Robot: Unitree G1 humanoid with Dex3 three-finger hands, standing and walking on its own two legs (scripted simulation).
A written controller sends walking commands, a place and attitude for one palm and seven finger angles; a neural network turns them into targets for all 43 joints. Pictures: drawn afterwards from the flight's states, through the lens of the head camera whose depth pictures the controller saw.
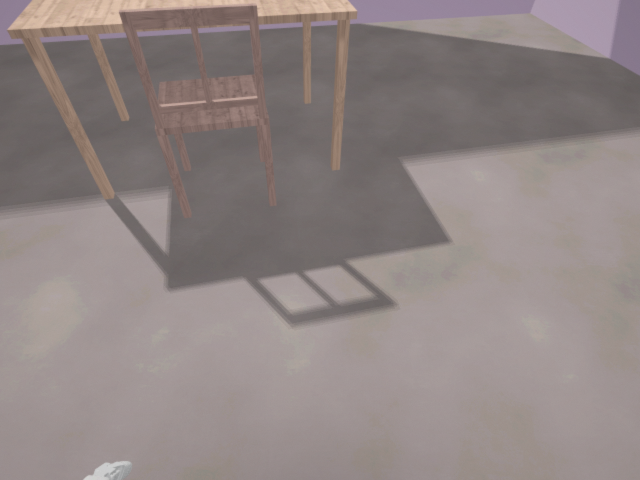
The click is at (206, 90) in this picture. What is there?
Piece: chair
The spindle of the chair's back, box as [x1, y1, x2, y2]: [191, 26, 211, 102]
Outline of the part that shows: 195,26 191,27 191,31 205,98 207,102 211,101 197,28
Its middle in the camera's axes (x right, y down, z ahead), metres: -0.41 -0.59 +1.31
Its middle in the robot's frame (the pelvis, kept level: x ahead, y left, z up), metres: +1.35 +0.47 -0.10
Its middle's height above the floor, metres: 0.67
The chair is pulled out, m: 0.00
